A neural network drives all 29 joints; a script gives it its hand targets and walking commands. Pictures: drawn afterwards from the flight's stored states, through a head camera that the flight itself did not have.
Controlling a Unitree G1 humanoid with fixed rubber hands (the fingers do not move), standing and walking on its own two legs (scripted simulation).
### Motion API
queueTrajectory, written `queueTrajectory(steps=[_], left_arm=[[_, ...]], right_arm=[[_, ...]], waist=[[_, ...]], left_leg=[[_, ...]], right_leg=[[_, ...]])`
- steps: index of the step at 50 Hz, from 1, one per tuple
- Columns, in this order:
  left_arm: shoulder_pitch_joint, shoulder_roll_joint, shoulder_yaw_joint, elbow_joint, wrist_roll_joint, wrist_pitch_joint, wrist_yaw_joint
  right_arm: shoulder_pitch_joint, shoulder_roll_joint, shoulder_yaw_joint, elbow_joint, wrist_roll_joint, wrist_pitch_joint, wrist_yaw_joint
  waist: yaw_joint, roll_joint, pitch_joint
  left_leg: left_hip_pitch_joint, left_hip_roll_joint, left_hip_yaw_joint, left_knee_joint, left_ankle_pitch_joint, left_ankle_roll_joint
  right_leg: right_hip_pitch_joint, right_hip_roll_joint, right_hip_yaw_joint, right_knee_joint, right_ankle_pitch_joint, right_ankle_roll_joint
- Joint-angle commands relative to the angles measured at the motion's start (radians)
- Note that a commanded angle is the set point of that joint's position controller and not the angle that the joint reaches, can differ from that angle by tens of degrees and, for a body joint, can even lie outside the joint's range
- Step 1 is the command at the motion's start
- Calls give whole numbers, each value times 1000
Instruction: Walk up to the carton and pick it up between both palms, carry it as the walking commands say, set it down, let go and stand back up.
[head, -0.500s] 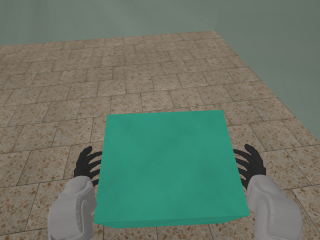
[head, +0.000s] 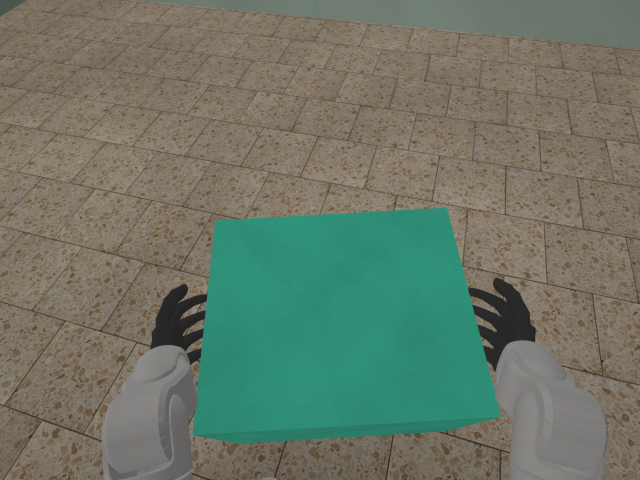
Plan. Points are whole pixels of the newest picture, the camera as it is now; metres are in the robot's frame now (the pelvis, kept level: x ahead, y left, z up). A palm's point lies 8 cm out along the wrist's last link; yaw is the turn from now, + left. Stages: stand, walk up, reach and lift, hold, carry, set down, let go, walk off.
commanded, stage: carry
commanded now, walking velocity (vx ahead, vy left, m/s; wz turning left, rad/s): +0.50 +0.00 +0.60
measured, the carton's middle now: (337, 331) +0.32 +0.00 -0.03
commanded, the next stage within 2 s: none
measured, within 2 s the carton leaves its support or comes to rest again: neither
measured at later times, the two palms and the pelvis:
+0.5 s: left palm (209, 156) +0.61 +0.21 +0.03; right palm (420, 118) +0.68 -0.16 +0.04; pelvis +0.40 -0.03 -0.02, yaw +11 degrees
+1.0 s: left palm (194, 46) +0.88 +0.27 +0.08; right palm (353, 3) +1.05 -0.06 +0.07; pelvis +0.74 -0.02 -0.01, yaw +28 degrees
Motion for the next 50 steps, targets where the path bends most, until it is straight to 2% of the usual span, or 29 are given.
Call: queueTrajectory(steps=[1,4,7,9,10,11,12,13,14,15,16,18,21,24,25,27,28,29,30,31,32,33,35,36,38,40,43,46,50], left_arm=[[-465,-714,-794,-162,-454,-23,-318],[-496,-704,-800,-185,-483,-8,-341],[-520,-699,-806,-174,-507,19,-363],[-510,-675,-798,-129,-491,38,-369],[-496,-668,-793,-97,-472,49,-369],[-446,-655,-779,-29,-456,53,-375],[-463,-640,-767,9,-455,49,-378],[-511,-661,-782,-7,-471,34,-375],[-444,-683,-764,43,-417,20,-365],[-431,-706,-744,62,-381,7,-358],[-465,-747,-746,70,-372,-4,-354],[-461,-772,-738,48,-370,-18,-347],[-506,-795,-756,-58,-394,-24,-334],[-581,-788,-800,-153,-424,-22,-327],[-581,-772,-810,-176,-432,-20,-327],[-544,-756,-822,-167,-435,-9,-328],[-500,-741,-817,-157,-434,-4,-328],[-470,-722,-804,-138,-433,4,-330],[-462,-682,-779,-98,-435,12,-336],[-453,-683,-776,-72,-434,11,-339],[-437,-713,-764,-84,-421,-2,-342],[-437,-737,-744,-63,-413,0,-344],[-493,-756,-734,-61,-401,-9,-341],[-536,-769,-742,-90,-406,-18,-343],[-551,-768,-748,-86,-425,-18,-353],[-553,-761,-741,-87,-438,-17,-356],[-549,-736,-725,-113,-446,-7,-358],[-546,-713,-713,-107,-435,16,-359],[-537,-695,-702,-59,-409,48,-357]], right_arm=[[-370,743,807,-47,389,-17,263],[-328,752,821,-88,333,-16,230],[-313,744,819,-112,290,4,214],[-328,729,820,-123,290,22,215],[-335,700,811,-119,293,30,219],[-357,669,784,-95,303,39,226],[-358,682,783,-79,328,36,235],[-368,706,804,-62,338,27,251],[-387,710,825,-36,353,29,263],[-391,744,836,19,360,27,274],[-415,760,848,28,371,20,288],[-470,781,865,-16,413,13,307],[-512,789,874,-82,436,9,315],[-447,809,854,-63,407,17,312],[-425,803,849,-76,390,18,307],[-400,788,851,-100,360,24,293],[-401,767,858,-122,348,27,285],[-408,735,870,-133,344,32,276],[-382,740,894,-136,346,38,269],[-366,761,898,-123,347,41,265],[-368,782,905,-119,344,39,269],[-357,801,898,-71,335,37,276],[-404,832,891,-29,359,23,290],[-409,855,882,-12,364,13,293],[-406,863,871,-11,332,-5,283],[-469,848,881,-59,339,-14,274],[-477,818,880,-84,321,2,263],[-433,807,861,-46,289,28,259],[-445,780,849,-35,292,55,270]], waist=[[44,-92,-328],[18,-142,-362],[-1,-196,-361],[-36,-140,-353],[-39,56,-365],[3,261,-323],[-11,207,-314],[-23,181,-278],[-16,85,-240],[-5,26,-251],[1,13,-218],[13,119,-206],[13,248,-257],[6,291,-300],[2,268,-322],[23,201,-387],[47,127,-450],[69,-7,-492],[33,-260,-533],[13,-281,-583],[8,-232,-587],[14,-158,-551],[15,-86,-474],[17,-76,-433],[29,-117,-412],[30,-114,-383],[21,-86,-318],[11,-67,-250],[3,-66,-151]], left_leg=[[-111,12,32,-289,227,-11],[193,-25,117,-415,529,-4],[387,-64,161,-403,501,1],[634,-51,103,-469,434,40],[845,108,-192,-460,574,111],[949,361,-658,-492,909,243],[923,444,-742,-531,971,340],[925,413,-639,-561,894,339],[834,365,-482,-568,900,286],[732,324,-411,-588,879,242],[576,295,-338,-636,785,200],[468,287,-290,-704,618,184],[493,234,-179,-706,601,133],[478,232,-162,-659,672,96],[497,228,-156,-620,681,92],[484,183,-93,-414,773,59],[406,132,-47,-200,806,28],[251,83,-27,11,623,-2],[59,15,-41,163,71,-28],[-67,39,-127,294,-70,-19],[-99,111,-151,370,-18,-10],[-85,122,-150,397,6,-10],[-71,126,-136,216,92,-16],[-90,130,-121,135,118,-20],[-165,122,-84,115,189,-15],[-221,125,-55,88,251,-15],[-223,167,-27,55,358,-24],[-230,177,15,-3,466,-35],[-153,147,109,-202,538,-49]], right_leg=[[490,-144,115,4,788,-46],[345,-89,-63,63,913,-7],[267,-77,-106,233,1013,-14],[63,-44,-123,513,930,10],[-219,18,-76,816,497,39],[-524,201,1,1096,-297,67],[-599,182,196,1190,-398,54],[-658,91,246,1153,-344,52],[-646,49,220,1082,-265,51],[-563,35,231,931,-219,43],[-444,19,211,774,-210,38],[-363,34,155,614,-186,51],[-289,69,114,342,69,78],[-154,102,93,234,254,68],[-122,110,84,218,275,63],[43,120,63,131,325,49],[234,117,63,67,343,36],[415,3,173,7,314,24],[584,-214,451,-8,491,-14],[655,-309,551,22,575,-89],[593,-307,506,48,504,-119],[496,-285,459,18,455,-88],[404,-227,327,-13,453,-50],[383,-218,265,-22,412,-39],[461,-191,171,-6,437,-26],[488,-183,120,-1,530,-39],[404,-201,62,-53,451,-59],[383,-167,-46,-89,410,-49],[358,-101,-166,-107,571,-30]])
